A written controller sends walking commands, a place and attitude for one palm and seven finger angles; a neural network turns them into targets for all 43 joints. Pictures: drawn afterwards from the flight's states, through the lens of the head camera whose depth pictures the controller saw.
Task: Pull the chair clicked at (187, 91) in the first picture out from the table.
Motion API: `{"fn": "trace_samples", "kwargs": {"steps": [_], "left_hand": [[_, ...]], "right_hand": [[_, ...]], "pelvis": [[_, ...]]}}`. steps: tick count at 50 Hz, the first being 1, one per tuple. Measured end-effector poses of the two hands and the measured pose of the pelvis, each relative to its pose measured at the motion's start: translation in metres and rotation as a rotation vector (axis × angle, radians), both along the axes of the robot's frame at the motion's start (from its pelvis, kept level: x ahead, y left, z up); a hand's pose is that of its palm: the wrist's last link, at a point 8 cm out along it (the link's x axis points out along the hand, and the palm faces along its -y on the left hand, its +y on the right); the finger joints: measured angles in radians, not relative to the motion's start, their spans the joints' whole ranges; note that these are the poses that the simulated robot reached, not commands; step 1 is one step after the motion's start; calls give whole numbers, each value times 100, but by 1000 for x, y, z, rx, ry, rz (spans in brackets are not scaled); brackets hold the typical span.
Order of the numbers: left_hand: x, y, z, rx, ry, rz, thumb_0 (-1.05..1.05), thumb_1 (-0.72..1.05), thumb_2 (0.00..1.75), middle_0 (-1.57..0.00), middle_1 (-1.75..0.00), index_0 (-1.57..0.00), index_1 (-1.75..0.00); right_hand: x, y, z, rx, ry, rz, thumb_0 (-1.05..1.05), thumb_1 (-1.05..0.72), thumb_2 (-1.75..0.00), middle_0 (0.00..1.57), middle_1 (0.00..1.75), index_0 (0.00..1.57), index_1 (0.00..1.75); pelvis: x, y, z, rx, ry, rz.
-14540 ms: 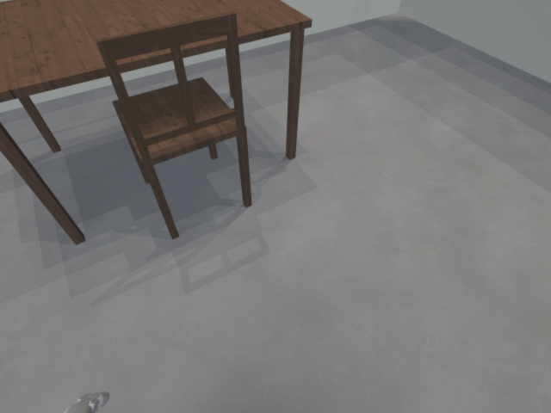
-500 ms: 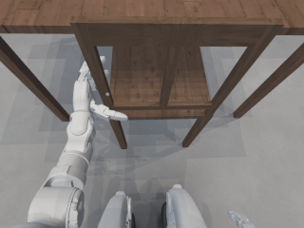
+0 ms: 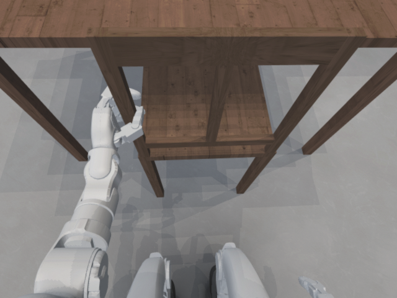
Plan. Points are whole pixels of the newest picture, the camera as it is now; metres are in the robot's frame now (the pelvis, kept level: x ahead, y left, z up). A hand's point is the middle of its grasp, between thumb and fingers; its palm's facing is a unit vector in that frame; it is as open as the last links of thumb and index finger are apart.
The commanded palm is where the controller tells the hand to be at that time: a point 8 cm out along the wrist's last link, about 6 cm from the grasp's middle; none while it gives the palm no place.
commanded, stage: hook a spindle and tug to test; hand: left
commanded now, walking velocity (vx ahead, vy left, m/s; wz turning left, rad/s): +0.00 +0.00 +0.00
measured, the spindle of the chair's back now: (216, 109) +0.48 -0.06 +0.02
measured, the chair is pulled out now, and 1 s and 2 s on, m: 0.00 0.04 0.12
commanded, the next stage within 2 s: step backward, pulling the chair out in 0.62 s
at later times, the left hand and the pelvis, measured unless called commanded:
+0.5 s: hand (137, 140) +0.41 +0.10 +0.02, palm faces +0.00 -1.00 -0.02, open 5.9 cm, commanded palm +0.38 +0.16 +0.02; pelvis +0.01 +0.00 +0.01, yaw +0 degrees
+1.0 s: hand (135, 142) +0.40 +0.10 +0.04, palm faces -0.04 -0.99 -0.12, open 5.9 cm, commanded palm +0.39 +0.15 +0.04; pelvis +0.02 +0.01 +0.09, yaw +0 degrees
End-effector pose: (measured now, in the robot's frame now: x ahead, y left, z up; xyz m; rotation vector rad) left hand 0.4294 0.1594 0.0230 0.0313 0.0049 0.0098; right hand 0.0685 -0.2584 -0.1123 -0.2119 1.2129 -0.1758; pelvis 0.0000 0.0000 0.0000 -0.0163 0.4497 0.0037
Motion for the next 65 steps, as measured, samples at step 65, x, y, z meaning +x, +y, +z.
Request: {"fn": "trace_samples", "kwargs": {"steps": [65], "left_hand": [[-70, -8, 35, 114, 461, -66, 8, 65, 71, -27, -117, -49, -144]], "right_hand": [[-12, 3, 106, -86, -8, -166, 0, -90, -90, 20, 30, 20, 30]], "pelvis": [[0, 12, 106, -2, -296, -36]]}}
